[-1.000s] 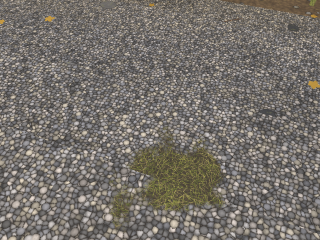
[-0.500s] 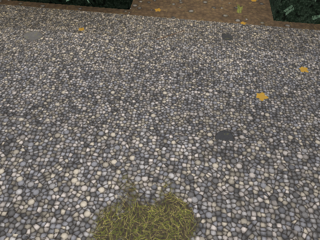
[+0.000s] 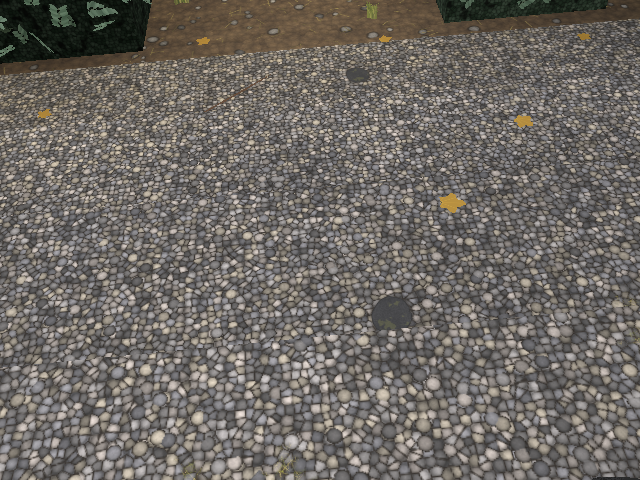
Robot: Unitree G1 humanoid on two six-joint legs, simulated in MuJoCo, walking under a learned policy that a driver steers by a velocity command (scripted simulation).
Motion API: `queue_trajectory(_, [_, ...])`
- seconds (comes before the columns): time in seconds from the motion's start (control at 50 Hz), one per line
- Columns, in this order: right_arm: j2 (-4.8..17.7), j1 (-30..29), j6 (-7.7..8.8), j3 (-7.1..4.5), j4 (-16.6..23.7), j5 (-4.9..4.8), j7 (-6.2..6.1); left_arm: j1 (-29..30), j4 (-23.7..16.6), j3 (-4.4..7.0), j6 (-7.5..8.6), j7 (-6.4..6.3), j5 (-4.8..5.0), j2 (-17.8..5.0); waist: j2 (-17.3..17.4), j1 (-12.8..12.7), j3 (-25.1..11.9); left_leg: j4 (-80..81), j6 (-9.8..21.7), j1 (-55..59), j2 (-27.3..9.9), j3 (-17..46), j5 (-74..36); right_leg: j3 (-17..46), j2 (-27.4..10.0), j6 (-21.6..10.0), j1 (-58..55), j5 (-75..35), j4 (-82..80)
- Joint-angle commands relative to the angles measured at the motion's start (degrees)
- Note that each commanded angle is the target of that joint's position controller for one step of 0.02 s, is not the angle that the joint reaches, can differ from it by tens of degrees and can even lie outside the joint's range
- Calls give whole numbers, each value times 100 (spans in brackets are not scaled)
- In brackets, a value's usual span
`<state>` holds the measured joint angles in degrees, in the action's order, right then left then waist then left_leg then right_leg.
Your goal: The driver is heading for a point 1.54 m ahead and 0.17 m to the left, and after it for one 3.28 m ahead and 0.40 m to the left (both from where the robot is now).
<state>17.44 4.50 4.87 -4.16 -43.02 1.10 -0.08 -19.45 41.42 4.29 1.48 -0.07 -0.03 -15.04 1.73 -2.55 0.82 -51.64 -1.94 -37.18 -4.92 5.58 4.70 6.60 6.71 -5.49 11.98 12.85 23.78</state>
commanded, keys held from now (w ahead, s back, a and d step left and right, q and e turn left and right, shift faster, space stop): w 0.58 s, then no key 0.42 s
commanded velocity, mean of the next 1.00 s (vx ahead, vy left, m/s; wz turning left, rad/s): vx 0.39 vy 0.00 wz -0.10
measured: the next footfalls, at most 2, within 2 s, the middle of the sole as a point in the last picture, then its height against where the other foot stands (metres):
left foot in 0.40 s outside the picture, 0.19 m lower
right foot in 0.78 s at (346, 427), level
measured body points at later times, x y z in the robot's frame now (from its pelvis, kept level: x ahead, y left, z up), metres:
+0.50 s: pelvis +0.33 +0.14 -0.20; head +0.36 +0.16 +0.24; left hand +0.35 +0.41 -0.34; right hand +0.41 -0.12 -0.33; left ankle +0.36 +0.25 -0.93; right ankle +0.15 -0.03 -0.65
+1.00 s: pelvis +0.53 +0.15 -0.20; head +0.56 +0.14 +0.25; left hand +0.69 +0.37 -0.31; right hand +0.59 -0.12 -0.34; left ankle +0.53 +0.29 -0.91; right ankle +0.63 +0.04 -0.93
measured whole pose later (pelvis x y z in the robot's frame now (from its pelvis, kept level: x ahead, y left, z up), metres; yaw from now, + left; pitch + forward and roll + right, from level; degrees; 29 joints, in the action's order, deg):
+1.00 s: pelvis +0.53 +0.15 -0.20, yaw -2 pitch +2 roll +0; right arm 13.9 13.2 -2.4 -2.2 -52.2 0.2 -1.3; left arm -8.1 43.6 2.0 0.1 0.8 -1.7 -10.4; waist 1.0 0.7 1.2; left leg -43.8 -2.2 -21.7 -2.0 2.6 25.1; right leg 0.0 2.6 -2.4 23.9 5.5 27.9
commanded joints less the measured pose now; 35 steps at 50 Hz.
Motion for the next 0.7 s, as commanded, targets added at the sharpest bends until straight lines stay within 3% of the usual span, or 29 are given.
queue_trajectory(0.02, [545, 367, 39, -160, 113, -142, 166, -280, -374, 228, 103, -8, 7, -937, -479, 105, -591, -445, 164, -195, 55, -96, -697, 1274, -1495, -1081, -377, -1918, -239])
queue_trajectory(0.04, [666, -274, 80, -210, 397, -293, 202, -882, -103, 226, 172, -90, 103, -870, -707, -100, -213, -270, 254, -1546, -172, 360, -315, 1964, -1803, -1084, -1379, -819, -187])
queue_trajectory(0.06, [709, -648, 139, -210, 590, -311, 242, -1175, 2, 201, 224, -127, 107, -834, -666, -207, 35, -18, 319, -2449, -237, 526, -138, 2267, -1976, -1092, -2008, -347, -108])
queue_trajectory(0.1, [669, -973, 238, -198, 702, -259, 305, -1376, 68, 251, 252, -202, 63, -968, -761, -315, 200, 283, 346, -3048, -229, 579, -159, 2384, -2080, -1058, -2404, -342, 25])
queue_trajectory(0.12, [671, -1086, 267, -168, 793, -150, 358, -1077, 21, 187, 225, -319, 100, -887, -600, -173, 434, 1199, 269, -2282, -145, 362, -1227, 1750, -1745, -950, -1318, -8, 72])
queue_trajectory(0.14, [356, -1035, 283, -83, 714, -27, 408, -926, -7, 148, 206, -357, 73, -834, -731, -214, 385, 1278, 282, -1376, -11, 136, -2202, 1489, -1548, -885, -513, 103, 162])
queue_trajectory(0.16, [208, -935, 307, -22, 660, 56, 452, -815, -39, 144, 198, -404, 27, -895, -708, -188, 340, 1236, 315, -742, 106, -11, -2877, 1301, -1430, -819, 153, 287, 303])
queue_trajectory(0.2, [190, -590, 292, -5, 584, 46, 527, -663, -70, 132, 189, -399, 41, -964, -610, -63, 244, 1196, 461, 146, 259, -85, -3372, 1124, -1246, -661, 926, 580, 674])
queue_trajectory(0.22, [147, -691, 290, 32, 631, 5, 532, -681, -80, 139, 182, -377, 117, -959, -553, -127, 303, 1410, 476, 236, 293, -156, -3240, 1093, -1215, -596, 927, 582, 815])
queue_trajectory(0.28, [154, -751, 229, 78, 768, -100, 566, -895, 34, 117, 59, -409, 175, -888, -588, -267, 351, 2058, 350, 434, 180, -64, -3128, 1103, -1221, -341, 433, 651, 1497])
queue_trajectory(0.3, [216, -568, 162, 63, 710, -138, 531, -883, 58, 104, 15, -448, 219, -836, -670, -220, 407, 2357, 277, 425, 18, 8, -3236, 1024, -1238, -246, 118, 493, 1785])
queue_trajectory(0.34, [396, 17, 148, -13, 443, -107, 409, -987, 187, 57, -19, -431, 266, -648, -502, -99, 204, 3144, 279, 854, -220, -9, -3513, 885, -1095, -50, -543, -113, 2952])
queue_trajectory(0.36, [567, 720, 153, -105, 137, -94, 362, -930, 274, 35, -15, -382, 257, -635, -395, 173, -62, 3471, 300, 1481, -196, -187, -3689, 798, -977, 33, -729, -639, 3903])
queue_trajectory(0.38, [639, 1772, 134, -186, -174, -121, 306, -760, 405, 38, 45, -287, 194, -681, -274, 755, -538, 3791, 422, 3033, -289, -341, -4126, 553, -760, 184, -161, -801, 5309])
queue_trajectory(0.4, [785, 2903, 117, -197, -606, -90, 325, -725, 460, -16, 130, -186, 196, -401, 382, 1218, -789, 3323, 743, 4775, -766, 96, -4566, 227, -175, 515, 1344, 1878, 7800])
queue_trajectory(0.42, [1082, 3102, 152, -137, -757, 96, 411, -1959, 579, -123, 210, -52, 194, 94, 1981, 522, -1628, 609, 962, 7126, -1219, 403, -6791, 721, 24, 700, 3678, 4148, 9696])
queue_trajectory(0.44, [1161, 3250, 45, -259, -887, -61, 419, -2115, 420, -180, 378, -21, 300, -189, 2199, 665, -2107, 751, 1318, 7262, -1420, 1121, -6173, 851, -219, 814, 4492, 3726, 9688])
queue_trajectory(0.46, [916, 3166, -87, -214, -789, -76, 348, -1580, 327, -135, 446, -48, 281, -433, 1404, 848, -2250, 1175, 1450, 6872, -1561, 1353, -4590, 786, -430, 835, 4811, 3434, 9598])
queue_trajectory(0.48, [1412, 2806, -223, -334, -968, -216, 271, -1218, -48, -209, 467, -136, 406, -257, 931, 459, -2242, 2329, 2035, 6147, -2083, 2805, -1486, 65, -577, 891, 5107, 2657, 9674])
queue_trajectory(0.5, [1163, 2188, -204, -243, -717, -115, 228, -624, -139, -207, 376, -237, 477, -440, 155, 355, -1688, 3233, 2153, 4960, -2236, 3545, 639, -177, -1026, 646, 5113, 1661, 8960])
queue_trajectory(0.52, [876, 1661, -95, -117, -623, -64, 207, -96, -263, -189, 242, -310, 434, -598, 120, 273, -971, 3265, 2299, 3797, -2281, 3514, 639, -104, -1185, 534, 4884, 1574, 8845])
queue_trajectory(0.54, [350, 1274, 37, 87, -616, -83, 209, 152, -211, -120, 148, -323, 335, -685, 13, 71, -286, 3186, 1858, 2644, -1927, 2697, 523, 346, -1403, 291, 4561, 733, 7347])
queue_trajectory(0.56, [158, 934, 83, 176, -615, -70, 178, 439, -310, -118, 97, -289, 182, -492, 266, -97, 430, 3522, 1491, 1335, -1191, 1491, -86, 186, -1450, 395, 3807, 240, 5786])
queue_trajectory(0.58, [224, 862, 76, 173, -630, -11, 96, 535, -419, -116, 145, -250, 41, -353, 652, -103, 461, 3784, 1306, 859, -508, 620, -437, -112, -1407, 504, 2947, -448, 4469])
queue_trajectory(0.6, [267, 954, 90, 189, -663, 18, -6, 743, -461, -128, 226, -224, -85, -240, 795, 8, 372, 3803, 1289, 776, -314, 248, -1374, -334, -1273, 644, 2445, -1107, 3625])
queue_trajectory(0.62, [262, 1097, 99, 186, -703, -13, -59, 731, -469, -170, 303, -153, -113, -59, 747, 25, 201, 3653, 1236, 808, -155, -83, -2317, -463, -1124, 716, 1794, -1669, 2704])
queue_trajectory(0.64, [279, 1394, 91, 179, -803, -84, -95, 781, -411, -210, 346, -80, -70, 94, 652, 132, -65, 3590, 1236, 1263, -207, -146, -2940, -599, -878, 764, 1474, -1939, 2073])
queue_trajectory(0.68, [530, 1665, 13, 82, -920, -206, -129, 991, -443, -213, 310, 0, -14, 88, 462, 282, -205, 3436, 1172, 2305, -530, 22, -3642, -569, -729, 681, 1555, -1853, 1368])
queue_trajectory(0.7, [471, 1789, -55, 76, -991, -253, -136, 1124, -490, -198, 290, 37, -22, 61, 330, 341, -167, 3240, 1081, 2672, -584, 58, -3667, -572, -694, 570, 1669, -1868, 1083])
